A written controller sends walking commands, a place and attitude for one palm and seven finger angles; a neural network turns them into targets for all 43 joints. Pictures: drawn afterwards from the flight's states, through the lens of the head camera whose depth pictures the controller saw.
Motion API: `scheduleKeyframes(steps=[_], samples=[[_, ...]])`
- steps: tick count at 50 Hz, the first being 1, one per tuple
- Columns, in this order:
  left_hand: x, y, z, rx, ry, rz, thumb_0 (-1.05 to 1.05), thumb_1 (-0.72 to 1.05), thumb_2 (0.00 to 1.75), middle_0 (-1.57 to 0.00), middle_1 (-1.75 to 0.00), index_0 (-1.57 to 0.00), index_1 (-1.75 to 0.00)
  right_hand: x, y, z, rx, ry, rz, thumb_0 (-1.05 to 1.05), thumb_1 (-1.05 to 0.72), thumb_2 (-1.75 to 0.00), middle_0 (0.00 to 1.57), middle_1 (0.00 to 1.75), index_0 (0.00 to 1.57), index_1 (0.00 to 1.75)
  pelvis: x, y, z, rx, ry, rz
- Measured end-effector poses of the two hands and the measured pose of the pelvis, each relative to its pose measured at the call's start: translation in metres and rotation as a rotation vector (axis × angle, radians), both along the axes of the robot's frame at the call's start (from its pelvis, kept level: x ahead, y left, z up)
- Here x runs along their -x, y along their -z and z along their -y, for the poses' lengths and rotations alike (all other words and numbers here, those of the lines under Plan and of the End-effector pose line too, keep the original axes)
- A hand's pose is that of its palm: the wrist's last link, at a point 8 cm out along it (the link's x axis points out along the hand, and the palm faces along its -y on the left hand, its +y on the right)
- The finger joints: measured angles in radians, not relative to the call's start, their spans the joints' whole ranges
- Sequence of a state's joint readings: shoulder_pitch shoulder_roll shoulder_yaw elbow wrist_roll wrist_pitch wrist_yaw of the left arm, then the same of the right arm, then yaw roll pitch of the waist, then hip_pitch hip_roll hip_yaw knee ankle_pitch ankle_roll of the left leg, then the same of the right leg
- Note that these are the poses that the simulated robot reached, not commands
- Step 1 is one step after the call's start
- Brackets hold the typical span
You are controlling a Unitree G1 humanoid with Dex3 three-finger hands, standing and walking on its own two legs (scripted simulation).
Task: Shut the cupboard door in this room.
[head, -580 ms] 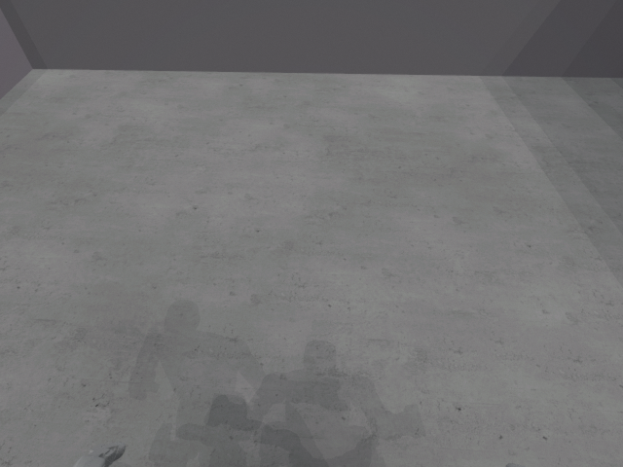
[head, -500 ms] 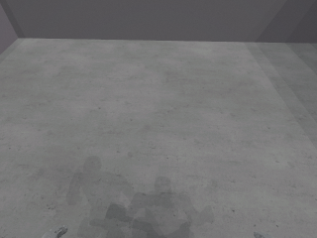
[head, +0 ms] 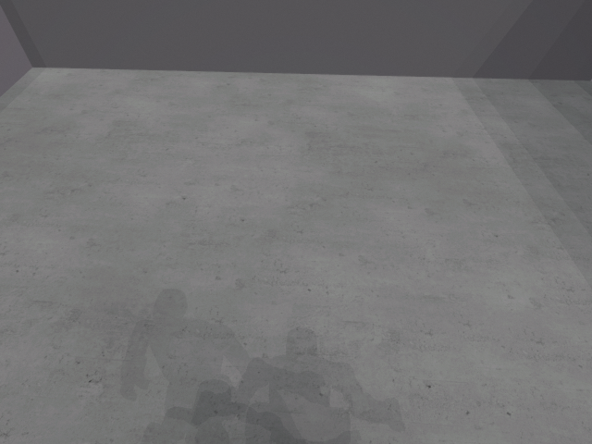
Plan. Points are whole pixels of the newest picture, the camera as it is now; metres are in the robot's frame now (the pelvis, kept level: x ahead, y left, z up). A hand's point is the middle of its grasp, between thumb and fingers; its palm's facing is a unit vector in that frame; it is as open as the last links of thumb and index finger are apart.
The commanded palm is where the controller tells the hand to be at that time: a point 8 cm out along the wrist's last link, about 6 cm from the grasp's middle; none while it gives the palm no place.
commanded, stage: stand and wait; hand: left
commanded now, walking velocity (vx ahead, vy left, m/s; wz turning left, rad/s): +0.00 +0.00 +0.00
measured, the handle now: out of the picture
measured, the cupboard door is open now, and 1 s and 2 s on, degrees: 89 89 89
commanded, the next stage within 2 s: turn or walk to find it in 0.32 s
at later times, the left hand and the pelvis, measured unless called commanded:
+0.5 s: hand out of the picture +0.06 +0.24 -0.16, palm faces +0.00 -0.94 -0.33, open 7.4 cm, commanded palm none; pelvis -0.01 +0.00 +0.00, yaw +2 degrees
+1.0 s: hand out of the picture +0.00 +0.23 -0.17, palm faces +0.20 -0.95 -0.24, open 7.4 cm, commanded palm none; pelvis -0.04 +0.01 +0.00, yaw +12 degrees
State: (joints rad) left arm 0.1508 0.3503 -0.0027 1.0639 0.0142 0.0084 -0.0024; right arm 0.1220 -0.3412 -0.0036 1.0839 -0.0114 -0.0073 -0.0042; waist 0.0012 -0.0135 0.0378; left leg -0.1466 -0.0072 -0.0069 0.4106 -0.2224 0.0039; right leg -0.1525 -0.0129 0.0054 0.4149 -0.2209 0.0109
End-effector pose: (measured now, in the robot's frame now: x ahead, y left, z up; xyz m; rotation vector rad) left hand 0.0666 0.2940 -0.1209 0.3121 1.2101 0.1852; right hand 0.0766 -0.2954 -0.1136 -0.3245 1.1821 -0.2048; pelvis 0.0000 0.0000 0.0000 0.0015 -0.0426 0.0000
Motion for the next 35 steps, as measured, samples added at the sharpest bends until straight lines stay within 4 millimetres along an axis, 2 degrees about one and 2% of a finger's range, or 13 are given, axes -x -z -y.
scheduleKeyframes(steps=[10, 24, 30, 35], samples=[[0.008, -0.003, -0.001, -0.008, 0.003, -0.008, 0.01, 0.91, 0.89, -0.21, -0.3, -0.2, -0.3, 0.021, 0.004, 0.001, -0.012, 0.013, -0.035, 0.0, -0.91, -0.89, 0.2, 0.3, 0.21, 0.3, 0.008, -0.001, 0.001, -0.001, 0.001, 0.0], [0.008, -0.001, 0.008, -0.002, -0.017, 0.014, 0.01, 0.91, 0.89, -0.21, -0.3, -0.2, -0.3, 0.022, 0.008, -0.001, -0.022, 0.001, -0.038, 0.0, -0.91, -0.89, 0.2, 0.3, 0.21, 0.3, 0.014, 0.001, 0.004, -0.002, -0.021, -0.009], [0.027, 0.013, 0.022, 0.037, -0.061, -0.005, 0.01, 0.91, 0.89, -0.2, -0.29, -0.2, -0.3, 0.026, 0.02, -0.022, -0.06, -0.024, -0.079, 0.0, -0.91, -0.9, 0.2, 0.29, 0.2, 0.3, 0.018, 0.007, 0.003, 0.01, -0.057, -0.028], [0.049, 0.034, 0.026, 0.093, -0.113, -0.02, 0.01, 0.91, 0.89, -0.21, -0.3, -0.2, -0.3, 0.032, 0.028, -0.048, -0.075, -0.041, -0.116, 0.0, -0.91, -0.9, 0.2, 0.29, 0.2, 0.3, 0.021, 0.016, -0.009, 0.024, -0.111, -0.018]])
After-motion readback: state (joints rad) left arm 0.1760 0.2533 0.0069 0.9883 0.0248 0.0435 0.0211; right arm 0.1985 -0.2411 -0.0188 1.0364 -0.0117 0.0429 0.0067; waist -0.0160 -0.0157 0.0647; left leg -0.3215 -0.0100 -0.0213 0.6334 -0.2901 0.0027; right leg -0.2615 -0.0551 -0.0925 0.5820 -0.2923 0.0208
